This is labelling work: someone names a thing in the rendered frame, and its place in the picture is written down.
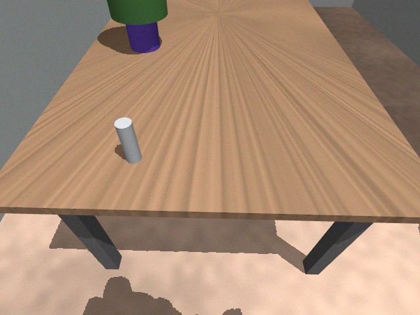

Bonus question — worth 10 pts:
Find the potted plant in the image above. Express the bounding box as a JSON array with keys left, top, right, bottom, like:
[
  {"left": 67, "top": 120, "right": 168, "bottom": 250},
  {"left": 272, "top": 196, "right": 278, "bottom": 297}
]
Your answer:
[{"left": 107, "top": 0, "right": 168, "bottom": 53}]

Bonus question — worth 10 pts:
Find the can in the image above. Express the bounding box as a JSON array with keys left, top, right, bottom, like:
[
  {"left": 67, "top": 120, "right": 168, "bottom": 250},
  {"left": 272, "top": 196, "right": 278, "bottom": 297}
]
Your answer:
[{"left": 114, "top": 117, "right": 142, "bottom": 164}]

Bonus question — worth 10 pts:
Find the table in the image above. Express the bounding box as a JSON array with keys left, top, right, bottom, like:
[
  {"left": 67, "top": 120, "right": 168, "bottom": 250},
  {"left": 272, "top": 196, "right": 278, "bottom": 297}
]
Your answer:
[{"left": 0, "top": 0, "right": 420, "bottom": 274}]

